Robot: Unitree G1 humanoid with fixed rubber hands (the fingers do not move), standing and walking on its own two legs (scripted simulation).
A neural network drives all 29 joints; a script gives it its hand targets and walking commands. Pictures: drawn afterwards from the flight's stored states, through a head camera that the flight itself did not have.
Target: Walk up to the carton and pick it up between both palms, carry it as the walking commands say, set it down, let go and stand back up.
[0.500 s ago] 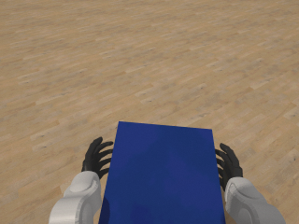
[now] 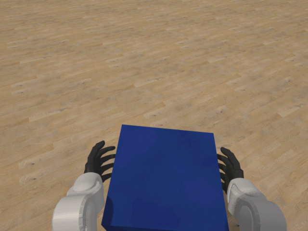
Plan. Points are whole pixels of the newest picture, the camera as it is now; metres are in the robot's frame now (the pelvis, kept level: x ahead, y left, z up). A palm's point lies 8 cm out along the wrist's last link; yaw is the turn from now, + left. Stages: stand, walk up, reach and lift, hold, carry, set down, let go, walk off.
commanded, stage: carry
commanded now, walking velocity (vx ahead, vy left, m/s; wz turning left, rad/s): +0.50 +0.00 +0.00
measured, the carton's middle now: (160, 190) +0.24 +0.01 +0.01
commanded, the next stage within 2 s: none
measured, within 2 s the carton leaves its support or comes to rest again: neither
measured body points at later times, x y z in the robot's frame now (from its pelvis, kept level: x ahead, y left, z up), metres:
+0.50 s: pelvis +0.32 -0.02 +0.01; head +0.37 -0.01 +0.46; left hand +0.56 +0.15 +0.08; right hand +0.58 -0.15 +0.07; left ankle +0.34 +0.09 -0.72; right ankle +0.25 -0.12 -0.73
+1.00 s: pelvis +0.67 -0.02 +0.00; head +0.71 +0.00 +0.45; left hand +0.91 +0.15 +0.07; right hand +0.92 -0.16 +0.07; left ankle +0.57 +0.07 -0.66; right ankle +0.63 -0.12 -0.73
